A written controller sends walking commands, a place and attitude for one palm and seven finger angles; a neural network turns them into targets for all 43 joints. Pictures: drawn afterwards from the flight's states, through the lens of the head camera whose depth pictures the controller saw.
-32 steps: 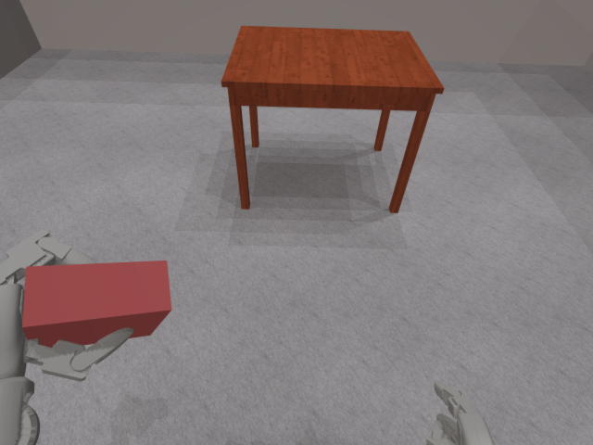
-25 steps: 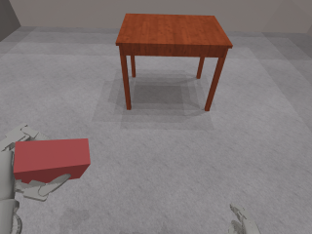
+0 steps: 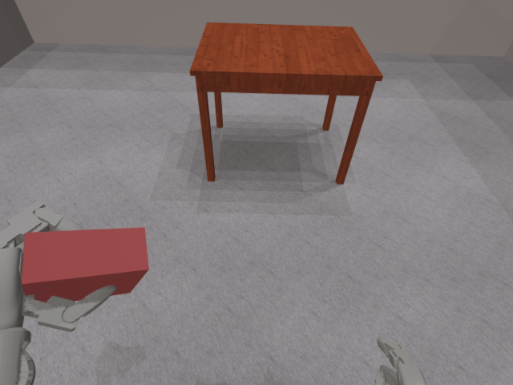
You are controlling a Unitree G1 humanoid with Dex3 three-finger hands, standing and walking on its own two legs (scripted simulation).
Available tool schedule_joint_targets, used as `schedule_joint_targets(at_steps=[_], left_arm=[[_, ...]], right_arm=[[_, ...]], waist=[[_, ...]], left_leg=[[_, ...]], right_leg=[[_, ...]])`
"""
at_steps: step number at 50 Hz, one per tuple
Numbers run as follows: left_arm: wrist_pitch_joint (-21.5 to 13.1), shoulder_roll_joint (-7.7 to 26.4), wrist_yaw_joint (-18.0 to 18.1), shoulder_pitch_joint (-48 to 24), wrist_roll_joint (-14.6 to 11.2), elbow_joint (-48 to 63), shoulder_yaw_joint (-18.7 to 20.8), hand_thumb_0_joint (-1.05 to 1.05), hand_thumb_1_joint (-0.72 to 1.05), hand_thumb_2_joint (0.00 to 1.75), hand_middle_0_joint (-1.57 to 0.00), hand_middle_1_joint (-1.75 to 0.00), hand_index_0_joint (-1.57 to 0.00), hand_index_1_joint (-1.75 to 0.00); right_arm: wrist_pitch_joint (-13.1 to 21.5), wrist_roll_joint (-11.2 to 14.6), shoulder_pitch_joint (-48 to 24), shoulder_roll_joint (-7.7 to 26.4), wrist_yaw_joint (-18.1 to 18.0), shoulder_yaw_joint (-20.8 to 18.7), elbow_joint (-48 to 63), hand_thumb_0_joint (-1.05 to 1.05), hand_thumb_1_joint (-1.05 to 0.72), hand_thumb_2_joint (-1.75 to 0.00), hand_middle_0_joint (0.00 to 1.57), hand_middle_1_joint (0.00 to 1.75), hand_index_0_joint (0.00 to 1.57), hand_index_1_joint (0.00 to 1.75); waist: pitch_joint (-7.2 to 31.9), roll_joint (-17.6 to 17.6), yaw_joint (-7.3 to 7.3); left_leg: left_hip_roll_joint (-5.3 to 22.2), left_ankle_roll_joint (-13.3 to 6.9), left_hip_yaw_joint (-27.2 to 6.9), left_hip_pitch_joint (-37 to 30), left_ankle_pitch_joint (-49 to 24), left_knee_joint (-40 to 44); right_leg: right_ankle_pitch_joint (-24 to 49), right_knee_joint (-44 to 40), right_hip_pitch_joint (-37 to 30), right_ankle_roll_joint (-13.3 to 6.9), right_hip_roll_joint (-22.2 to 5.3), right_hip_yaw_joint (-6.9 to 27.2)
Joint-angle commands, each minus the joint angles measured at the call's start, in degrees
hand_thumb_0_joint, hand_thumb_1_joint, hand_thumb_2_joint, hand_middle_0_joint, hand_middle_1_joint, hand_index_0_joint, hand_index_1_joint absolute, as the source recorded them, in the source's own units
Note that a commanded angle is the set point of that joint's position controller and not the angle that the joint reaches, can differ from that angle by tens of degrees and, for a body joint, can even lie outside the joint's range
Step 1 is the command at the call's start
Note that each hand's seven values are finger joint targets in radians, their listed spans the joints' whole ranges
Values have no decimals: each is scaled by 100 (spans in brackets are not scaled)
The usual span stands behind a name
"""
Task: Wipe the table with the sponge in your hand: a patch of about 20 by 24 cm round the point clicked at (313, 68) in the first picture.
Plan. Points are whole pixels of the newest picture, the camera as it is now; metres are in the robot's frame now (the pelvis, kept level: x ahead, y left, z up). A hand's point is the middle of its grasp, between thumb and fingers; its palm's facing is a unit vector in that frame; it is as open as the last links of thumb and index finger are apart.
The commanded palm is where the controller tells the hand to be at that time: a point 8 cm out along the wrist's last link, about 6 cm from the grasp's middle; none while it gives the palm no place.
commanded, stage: walk to a spot facing it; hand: left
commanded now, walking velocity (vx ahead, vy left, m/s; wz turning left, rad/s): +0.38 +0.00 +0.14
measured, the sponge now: (103, 266) +0.22 +0.21 +0.14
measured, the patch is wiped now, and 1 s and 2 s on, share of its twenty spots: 0.00 0.00 0.00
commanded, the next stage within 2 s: none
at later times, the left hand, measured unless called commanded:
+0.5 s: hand (75, 201) +0.31 +0.28 +0.16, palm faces +0.48 -0.79 -0.39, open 9.5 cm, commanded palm +0.25 +0.30 +0.18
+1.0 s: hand (173, 129) +0.49 +0.18 +0.16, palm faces +0.41 -0.77 -0.48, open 9.5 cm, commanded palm +0.41 +0.24 +0.18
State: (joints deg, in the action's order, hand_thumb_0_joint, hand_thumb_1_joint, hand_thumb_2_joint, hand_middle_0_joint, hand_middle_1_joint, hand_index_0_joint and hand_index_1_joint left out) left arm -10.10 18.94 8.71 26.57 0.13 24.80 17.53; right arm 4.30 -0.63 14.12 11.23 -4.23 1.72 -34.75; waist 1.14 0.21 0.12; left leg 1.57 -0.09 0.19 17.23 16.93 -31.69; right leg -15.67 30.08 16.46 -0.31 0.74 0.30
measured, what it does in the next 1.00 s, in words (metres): walks ahead: left foot, then right foot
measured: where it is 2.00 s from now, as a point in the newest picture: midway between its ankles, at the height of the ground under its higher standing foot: (277, 315)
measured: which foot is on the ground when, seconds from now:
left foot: down 0.00-0.20, up 0.22-0.42, down 0.44-0.86, up 0.88-1.00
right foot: down 0.00-0.46, up 0.48-0.84, down 0.86-1.00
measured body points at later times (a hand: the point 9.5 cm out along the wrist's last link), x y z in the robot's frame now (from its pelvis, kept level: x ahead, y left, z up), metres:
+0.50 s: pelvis +0.11 +0.02 -0.02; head +0.13 +0.04 +0.43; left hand +0.28 +0.32 +0.18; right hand +0.29 -0.21 -0.10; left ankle +0.13 +0.14 -0.74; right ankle +0.05 -0.11 -0.70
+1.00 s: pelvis +0.28 -0.06 -0.01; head +0.32 -0.08 +0.43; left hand +0.46 +0.22 +0.19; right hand +0.45 -0.28 -0.13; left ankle +0.21 +0.09 -0.62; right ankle +0.32 -0.11 -0.74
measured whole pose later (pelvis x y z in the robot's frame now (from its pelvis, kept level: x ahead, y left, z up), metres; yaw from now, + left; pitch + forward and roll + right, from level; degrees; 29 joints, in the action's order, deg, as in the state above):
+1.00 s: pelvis +0.28 -0.06 -0.01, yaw +5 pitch -2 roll +1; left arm -10.9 19.4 6.8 25.3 -0.1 28.9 19.6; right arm 2.3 -0.3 9.2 13.2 -2.7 -1.1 -38.7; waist -6.1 2.0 -0.6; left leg 4.5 1.2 1.4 28.5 22.6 -78.8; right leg -18.0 38.4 19.0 -5.3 -3.4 -13.5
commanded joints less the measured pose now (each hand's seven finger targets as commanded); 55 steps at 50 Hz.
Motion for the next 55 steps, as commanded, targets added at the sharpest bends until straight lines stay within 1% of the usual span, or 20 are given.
schedule_joint_targets(at_steps=[1,7,8,11,12,16,20,21,22,23,25,30,36,40,41,42,43,44,48,55], left_arm=[[-346,984,199,-769,-7,1440,642,0,10,130,-120,-160,-120,-160],[-402,891,164,-377,-58,1319,715,0,10,130,-120,-160,-120,-160],[-374,873,140,-286,-52,1156,691,0,10,130,-120,-160,-120,-160],[-360,1000,145,-630,-43,1016,567,0,10,130,-120,-160,-120,-160],[-459,1105,167,-838,-37,1074,600,0,10,130,-120,-160,-120,-160],[-662,1301,175,-890,29,1414,839,0,10,130,-120,-160,-120,-160],[-655,1237,251,-760,-76,1861,902,0,10,130,-120,-160,-120,-160],[-688,1202,268,-678,-112,2047,913,0,10,130,-120,-160,-120,-160],[-744,1128,293,-490,-129,2255,946,0,10,130,-120,-160,-120,-160],[-785,1032,306,-274,-144,2222,761,0,10,130,-120,-160,-120,-160],[-690,1341,232,-603,-110,2047,977,0,10,130,-120,-160,-120,-160],[-581,929,133,-220,-87,2107,751,0,10,130,-120,-160,-120,-160],[-500,959,18,-243,-110,1480,844,0,10,130,-120,-160,-120,-160],[-450,1094,-12,-468,-117,1267,922,0,10,130,-120,-160,-120,-160],[-379,1099,-15,-526,-96,1269,887,0,10,130,-120,-160,-120,-160],[-335,1208,3,-673,-43,1395,893,0,10,130,-120,-160,-120,-160],[-294,1430,44,-550,-13,1363,1045,0,10,130,-120,-160,-120,-160],[-347,1635,92,-719,-105,1653,1275,0,10,130,-120,-160,-120,-160],[-632,1743,43,-378,-78,2160,1483,0,10,130,-120,-160,-120,-160],[-653,1385,94,277,-207,1430,1477,0,10,130,-120,-160,-120,-160]], right_arm=[[238,-26,-636,711,-140,-307,873,0,-90,-90,20,30,20,30],[257,-26,-528,700,-122,-358,784,0,-90,-90,20,30,20,30],[246,12,-529,708,-98,-375,811,0,-90,-90,20,30,20,30],[201,67,-697,607,-44,-352,766,0,-90,-90,20,30,20,30],[242,53,-715,671,-46,-358,715,0,-90,-90,20,30,20,30],[189,-21,-728,522,-35,-234,654,0,-90,-90,20,30,20,30],[246,-30,-645,493,-73,-314,800,0,-90,-90,20,30,20,30],[270,1,-521,588,-109,-411,838,0,-90,-90,20,30,20,30],[253,-4,-553,764,-97,-484,864,0,-90,-90,20,30,20,30],[270,27,-479,689,-49,-457,905,0,-90,-90,20,30,20,30],[278,-11,-617,665,47,-412,769,0,-90,-90,20,30,20,30],[397,89,-491,628,112,-461,687,0,-90,-90,20,30,20,30],[400,21,-480,570,32,-424,740,0,-90,-90,20,30,20,30],[351,49,-593,547,-34,-410,717,0,-90,-90,20,30,20,30],[320,82,-614,501,-22,-396,691,0,-90,-90,20,30,20,30],[294,138,-594,385,10,-404,705,0,-90,-90,20,30,20,30],[265,119,-733,261,7,-367,840,0,-90,-90,20,30,20,30],[279,62,-929,421,27,-329,890,0,-90,-90,20,30,20,30],[96,69,-969,514,165,-403,596,0,-90,-90,20,30,20,30],[-121,42,-685,567,180,-518,730,0,-90,-90,20,30,20,30]], waist=[[-59,528,-105],[317,946,-49],[285,657,-45],[-385,-1353,42],[-389,-1038,13],[-258,-618,36],[501,-258,-67],[847,338,-166],[1201,1714,-154],[1213,2078,-132],[527,1218,-208],[151,1260,-51],[-139,1386,-102],[276,1100,77],[490,696,128],[780,-344,143],[925,-1729,168],[875,-1509,174],[563,-188,25],[302,-272,-59]], left_leg=[[517,-433,-787,529,2208,970],[937,-633,-1135,461,1233,879],[688,-503,-743,761,1513,538],[-32,-52,298,2353,1224,-2397],[156,8,37,2535,1100,-2951],[470,-37,298,1416,750,-1580],[-161,-34,1208,-689,-609,355],[94,-171,799,-1731,-835,598],[1330,-715,-887,-2794,-1286,783],[2432,-1346,-2516,-3123,-2279,1016],[2645,-1586,-2743,-2045,-1166,1436],[1684,-909,-367,-1352,-1175,1481],[1640,-753,334,-943,-1620,1652],[1461,-654,744,-755,-1932,153],[1222,-544,855,-445,-1691,-756],[827,-381,1048,170,-991,-2331],[-14,-190,781,1733,1359,-3995],[32,-127,-10,2198,1600,-4752],[563,142,-254,2335,327,-5230],[662,207,285,2471,-478,-3337]], right_leg=[[-2005,-352,211,-279,-346,364],[-1081,105,-434,-131,-196,-216],[-1451,-253,-552,-241,-404,148],[-2408,-1827,-933,-1192,-2226,3021],[-1844,-1906,-1090,-1363,-2417,2982],[875,-1121,-750,-1092,-1822,990],[1712,245,-681,-585,-1103,-106],[1952,1387,-182,-347,-916,-239],[129,2697,1047,16,-372,-604],[-1966,3789,1930,75,-141,-367],[-1724,4438,2452,83,-588,119],[-576,3364,2196,216,-685,-537],[-124,1605,1295,251,-515,-1142],[198,268,-329,154,-116,-1514],[337,4,-1074,114,-133,-1399],[259,-377,-1670,-202,-895,-355],[997,-872,-2328,-834,-2268,2269],[973,-1308,-2222,-1002,-2799,2989],[581,-1161,-1366,-881,-2423,1273],[2190,-1218,-1334,-688,-1981,-342]])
